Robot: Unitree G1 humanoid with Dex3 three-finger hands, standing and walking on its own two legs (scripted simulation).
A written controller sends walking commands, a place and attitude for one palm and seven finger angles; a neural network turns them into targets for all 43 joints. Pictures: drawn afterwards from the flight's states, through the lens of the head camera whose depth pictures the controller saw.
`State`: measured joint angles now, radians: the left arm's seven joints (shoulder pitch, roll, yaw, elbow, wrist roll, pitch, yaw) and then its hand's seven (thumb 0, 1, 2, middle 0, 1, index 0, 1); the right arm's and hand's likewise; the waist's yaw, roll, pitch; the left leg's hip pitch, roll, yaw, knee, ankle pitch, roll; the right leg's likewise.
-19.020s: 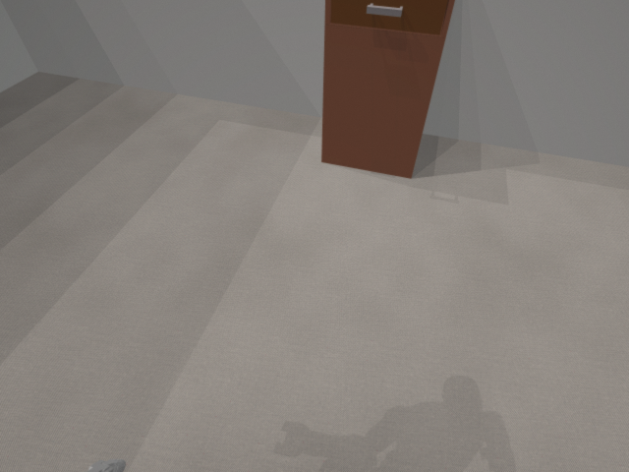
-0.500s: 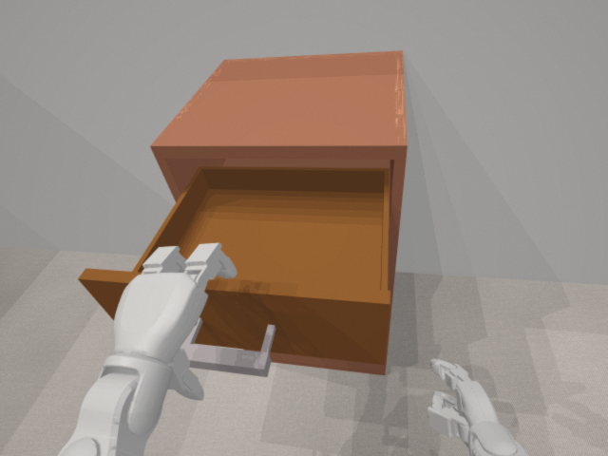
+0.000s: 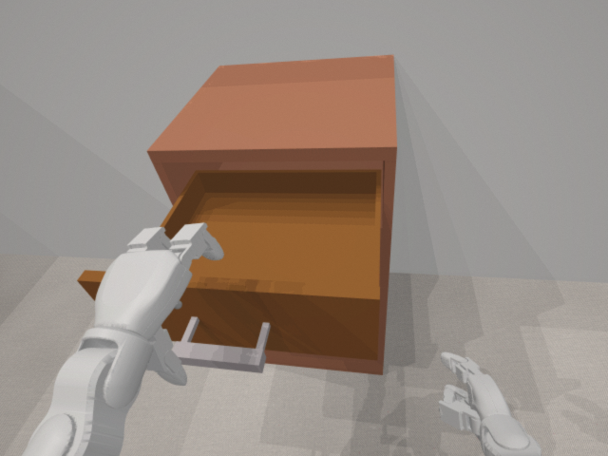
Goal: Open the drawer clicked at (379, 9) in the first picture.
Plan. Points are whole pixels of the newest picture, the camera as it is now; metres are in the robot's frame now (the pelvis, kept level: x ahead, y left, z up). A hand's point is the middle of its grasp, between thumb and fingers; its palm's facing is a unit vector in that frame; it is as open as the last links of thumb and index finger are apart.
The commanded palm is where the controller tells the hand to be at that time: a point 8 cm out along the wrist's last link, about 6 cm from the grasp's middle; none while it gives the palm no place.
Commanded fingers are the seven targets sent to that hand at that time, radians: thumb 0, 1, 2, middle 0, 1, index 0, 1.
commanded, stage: draw the hand back to the body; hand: left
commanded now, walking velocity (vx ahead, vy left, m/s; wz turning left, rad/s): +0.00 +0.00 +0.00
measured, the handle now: (223, 341) +0.26 +0.17 +0.01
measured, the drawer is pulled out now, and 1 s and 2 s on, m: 0.30 0.30 0.30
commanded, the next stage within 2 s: step back with the hand held close in 1.56 s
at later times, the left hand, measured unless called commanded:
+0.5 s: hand (132, 316) +0.21 +0.23 +0.14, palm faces +0.13 -0.12 -0.98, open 13.8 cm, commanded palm +0.17 +0.23 +0.21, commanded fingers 0.00 -0.50 0.30 -0.30 -1.20 -0.30 -1.20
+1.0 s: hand (125, 286) +0.23 +0.22 +0.18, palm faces +0.34 -0.87 -0.37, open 11.8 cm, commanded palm +0.17 +0.27 +0.20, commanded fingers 0.00 0.31 0.64 -0.24 -0.68 -0.24 -0.68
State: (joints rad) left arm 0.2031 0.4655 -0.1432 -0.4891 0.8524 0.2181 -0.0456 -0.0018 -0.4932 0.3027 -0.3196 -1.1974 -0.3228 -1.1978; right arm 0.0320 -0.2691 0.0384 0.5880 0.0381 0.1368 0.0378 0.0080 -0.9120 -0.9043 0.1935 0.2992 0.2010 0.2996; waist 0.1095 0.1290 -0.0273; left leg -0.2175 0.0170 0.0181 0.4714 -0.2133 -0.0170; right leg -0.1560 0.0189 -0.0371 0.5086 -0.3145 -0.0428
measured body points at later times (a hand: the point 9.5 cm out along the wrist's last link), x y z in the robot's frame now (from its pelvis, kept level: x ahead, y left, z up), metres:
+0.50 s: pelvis +0.01 +0.01 +0.00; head +0.00 -0.04 +0.45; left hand +0.20 +0.23 +0.20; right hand +0.25 -0.18 -0.09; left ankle +0.03 +0.13 -0.74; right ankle -0.02 -0.09 -0.74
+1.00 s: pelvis +0.04 +0.01 +0.00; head +0.03 +0.00 +0.45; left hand +0.20 +0.27 +0.20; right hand +0.22 -0.20 -0.08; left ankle +0.03 +0.13 -0.74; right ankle -0.02 -0.09 -0.74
